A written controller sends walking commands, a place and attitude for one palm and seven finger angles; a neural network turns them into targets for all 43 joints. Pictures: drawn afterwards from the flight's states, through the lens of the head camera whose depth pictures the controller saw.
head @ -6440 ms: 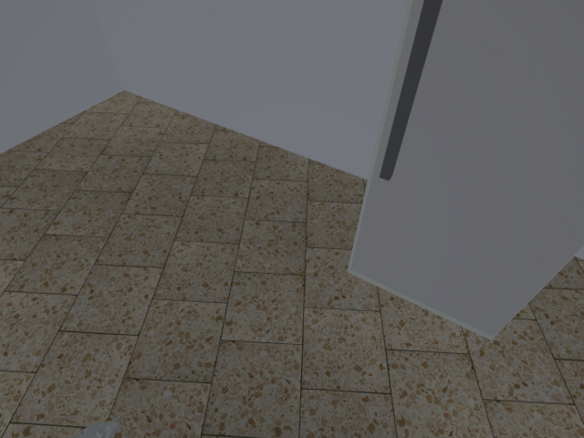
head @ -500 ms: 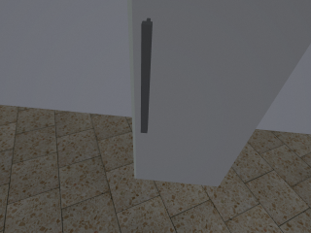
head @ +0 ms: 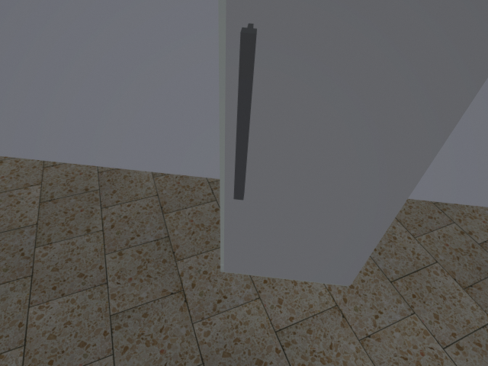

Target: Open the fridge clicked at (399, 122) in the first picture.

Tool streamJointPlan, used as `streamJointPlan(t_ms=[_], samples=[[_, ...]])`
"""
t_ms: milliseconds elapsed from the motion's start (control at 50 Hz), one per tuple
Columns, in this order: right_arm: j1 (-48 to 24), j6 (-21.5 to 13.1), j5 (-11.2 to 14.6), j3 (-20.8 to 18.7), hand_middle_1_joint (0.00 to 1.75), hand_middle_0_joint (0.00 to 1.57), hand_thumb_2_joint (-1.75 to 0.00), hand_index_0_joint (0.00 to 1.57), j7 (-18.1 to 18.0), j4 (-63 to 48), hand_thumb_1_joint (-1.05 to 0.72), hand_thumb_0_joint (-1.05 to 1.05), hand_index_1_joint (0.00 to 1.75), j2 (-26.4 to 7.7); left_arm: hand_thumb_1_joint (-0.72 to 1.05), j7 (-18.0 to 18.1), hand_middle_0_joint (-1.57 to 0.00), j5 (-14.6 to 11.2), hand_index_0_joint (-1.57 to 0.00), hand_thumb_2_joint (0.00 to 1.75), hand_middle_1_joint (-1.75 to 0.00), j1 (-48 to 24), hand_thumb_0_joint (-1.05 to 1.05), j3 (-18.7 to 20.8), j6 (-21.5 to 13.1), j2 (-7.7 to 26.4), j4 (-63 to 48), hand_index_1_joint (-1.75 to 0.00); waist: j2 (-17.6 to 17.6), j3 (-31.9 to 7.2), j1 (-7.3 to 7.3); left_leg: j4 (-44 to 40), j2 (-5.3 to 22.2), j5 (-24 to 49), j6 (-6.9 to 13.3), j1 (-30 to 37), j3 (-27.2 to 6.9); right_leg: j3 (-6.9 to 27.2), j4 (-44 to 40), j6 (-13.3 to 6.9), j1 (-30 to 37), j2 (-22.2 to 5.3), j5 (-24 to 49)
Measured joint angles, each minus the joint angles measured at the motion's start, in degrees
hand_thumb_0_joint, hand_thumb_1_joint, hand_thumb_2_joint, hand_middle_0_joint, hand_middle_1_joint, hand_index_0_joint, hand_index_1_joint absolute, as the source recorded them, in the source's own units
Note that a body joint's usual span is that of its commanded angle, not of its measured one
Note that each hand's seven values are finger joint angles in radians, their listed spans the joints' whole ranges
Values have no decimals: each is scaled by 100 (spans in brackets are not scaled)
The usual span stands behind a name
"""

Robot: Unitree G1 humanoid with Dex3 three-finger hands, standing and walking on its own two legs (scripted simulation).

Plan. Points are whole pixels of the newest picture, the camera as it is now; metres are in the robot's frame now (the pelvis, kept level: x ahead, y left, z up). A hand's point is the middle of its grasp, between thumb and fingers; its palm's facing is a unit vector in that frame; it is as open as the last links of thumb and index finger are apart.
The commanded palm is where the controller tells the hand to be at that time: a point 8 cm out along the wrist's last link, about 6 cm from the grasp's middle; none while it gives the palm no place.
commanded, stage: look again from close up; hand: left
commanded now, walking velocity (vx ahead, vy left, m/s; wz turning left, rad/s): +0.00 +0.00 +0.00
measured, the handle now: (243, 126) +0.62 +0.05 +0.08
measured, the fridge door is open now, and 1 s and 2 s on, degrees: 0 0 0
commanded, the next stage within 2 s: shuffle to correct the standing spot in 1.94 s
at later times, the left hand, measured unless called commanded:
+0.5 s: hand out of the picture -0.08 +0.25 -0.19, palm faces +0.16 -0.96 -0.21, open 7.4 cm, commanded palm none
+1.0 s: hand out of the picture -0.19 +0.31 -0.18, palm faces +0.08 -0.98 -0.18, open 7.4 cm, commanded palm none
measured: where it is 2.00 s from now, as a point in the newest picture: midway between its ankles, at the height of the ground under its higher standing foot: outside the picture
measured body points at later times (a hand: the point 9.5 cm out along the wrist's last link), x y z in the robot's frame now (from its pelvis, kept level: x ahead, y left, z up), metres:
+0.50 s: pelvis -0.07 +0.07 -0.01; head -0.10 +0.08 +0.44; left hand -0.09 +0.30 -0.17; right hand -0.06 -0.16 -0.16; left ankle +0.03 +0.10 -0.69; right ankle -0.11 -0.04 -0.74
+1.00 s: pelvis -0.14 +0.14 +0.00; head -0.15 +0.15 +0.45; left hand -0.19 +0.36 -0.16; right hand -0.11 -0.09 -0.15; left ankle -0.06 +0.23 -0.74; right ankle -0.11 -0.03 -0.73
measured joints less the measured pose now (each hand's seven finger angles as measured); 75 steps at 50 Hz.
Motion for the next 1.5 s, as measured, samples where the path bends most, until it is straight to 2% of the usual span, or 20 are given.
streamJointPlan(t_ms=[120,240,320,360,380,420,460,480,500,520,540,580,640,720,840,1040,1160,1340,1420,1500], samples=[[31,26,-7,-36,30,20,-90,20,-33,21,-91,0,30,97,91,5,-20,-9,-20,89,-30,64,0,25,16,-150,57,-30,7,-40,-2,225,-4,-311,-112,-182,-41,10,72,-6,-108,15,-81],[261,35,0,-135,30,20,-90,20,-36,-56,-91,0,30,184,91,45,-20,-14,-20,89,-30,-151,0,122,190,-191,125,-30,18,15,-143,1437,149,-1128,-340,-619,-118,-118,485,79,-228,76,-28],[530,-45,-32,-141,30,20,-90,20,-83,-69,-91,0,30,224,91,35,-20,-55,-20,89,-30,-591,0,217,267,-93,42,-30,-45,35,-239,1464,159,-364,144,-687,-6,111,1631,-45,-702,186,-826],[518,57,-47,-121,30,20,-90,20,-122,23,-91,0,30,231,91,29,-20,-32,-20,89,-30,-800,0,275,279,-62,-106,-30,-51,-1,-241,1154,86,-89,195,-649,70,277,2818,-139,-1089,275,-987],[493,118,-54,-110,30,20,-90,20,-131,74,-91,0,30,239,91,23,-20,-13,-20,89,-30,-859,0,309,263,-51,-193,-30,-58,-45,-218,882,25,31,68,-585,101,295,3291,-159,-1179,312,-993],[419,239,-83,-126,30,20,-90,20,-147,169,-91,0,30,215,91,5,-20,-9,-20,89,-30,-823,0,371,171,-77,-367,-30,33,-152,-110,107,-79,427,-497,-304,96,76,3172,-161,-834,403,-1178],[294,366,-49,-194,30,20,-90,20,-173,191,-91,1,30,178,91,16,-20,-75,-20,89,-30,-539,0,387,13,-48,-638,-30,24,-234,96,379,-288,-224,-1269,-460,58,-404,1215,-382,146,305,-1367],[177,402,-22,-229,30,20,-90,20,-194,85,-90,1,30,199,91,83,-20,-83,-20,89,-30,-361,0,361,-41,51,-771,-30,-213,-261,262,1645,-508,-1070,-1264,-1018,-13,-342,536,-508,304,106,-1041],[28,401,-7,-285,30,20,-90,20,-202,-60,-90,1,30,137,91,149,-20,-53,-20,89,-30,-332,-1,338,7,53,-674,-30,-145,-183,289,2986,-521,-1475,-986,-1464,-279,-313,552,-419,171,84,-738],[-86,366,-5,-322,30,20,-90,20,-170,-211,-90,1,30,74,91,166,-20,-23,-20,89,-30,-359,-1,318,130,63,-487,-30,-12,-76,156,4009,-442,-1582,-549,-1648,-518,-381,696,-315,120,118,-683],[-133,280,-10,-319,30,20,-90,20,-121,-343,-91,1,30,49,91,143,-20,-6,-20,89,-30,-374,-1,308,243,116,-298,-30,23,-43,-16,4410,-299,-1608,-401,-1595,-625,-438,767,-225,111,101,-704],[-110,108,1,-267,30,20,-90,20,-37,-517,-91,1,30,41,91,107,-20,24,-20,89,-30,-370,0,311,297,254,-107,-30,-81,-89,-160,3713,120,-1629,-387,-1032,-567,-416,778,-96,82,-12,-720],[-49,-123,20,-179,30,20,-90,20,-41,-620,-92,0,30,-82,91,27,-20,-9,-20,89,-30,-471,0,253,185,340,-162,-30,-54,-70,-122,1497,526,-1250,-388,42,-613,-364,1068,74,-176,-134,-768],[-225,-122,-49,-46,30,20,-90,20,-113,-393,-91,0,30,-49,91,-68,-20,-74,-19,89,-30,-832,0,228,106,355,-274,-30,-157,141,97,1235,250,-919,-288,11,-398,88,1007,-17,-330,-237,-755],[-358,-46,-53,-6,30,20,-90,20,-88,-241,-94,1,30,-58,91,-102,-20,-44,-19,90,-30,-897,0,160,44,264,-270,-30,-110,200,74,476,99,-315,-176,134,-360,372,278,-6,-223,-202,-144],[-331,77,-32,-78,30,20,-90,20,-15,-99,-92,1,30,-55,91,-108,-20,14,-19,89,-30,-420,0,123,42,69,44,-30,-55,149,66,164,44,-350,-221,123,-407,468,-3,101,-216,-174,-107],[-204,55,-25,-172,30,20,-90,20,-34,-147,-91,0,30,-72,91,-99,-20,-9,-20,89,-30,-269,0,170,176,-111,264,-30,58,144,-8,1231,155,-1121,-361,-306,-436,392,124,211,-410,-89,107],[222,29,-71,-68,30,20,-90,20,-98,175,-91,0,30,115,91,-70,-20,-4,-20,89,-30,-871,0,290,134,-21,93,-30,-22,-38,-76,579,116,-243,-11,-81,-254,324,2760,-57,-1126,136,-782],[166,27,-93,-32,30,20,-90,20,-113,200,-91,1,30,171,91,-36,-20,-59,-19,89,-30,-823,0,239,30,-52,-41,-30,69,-220,-82,-155,72,183,-18,89,-167,-30,1642,-141,-325,194,-1142],[45,21,-63,-69,30,20,-90,20,-152,203,-93,2,30,122,91,20,-20,-80,-19,89,-30,-710,0,181,-5,-110,18,-30,45,-197,-85,-237,-44,212,-175,-14,44,-9,-196,-311,492,182,-526]])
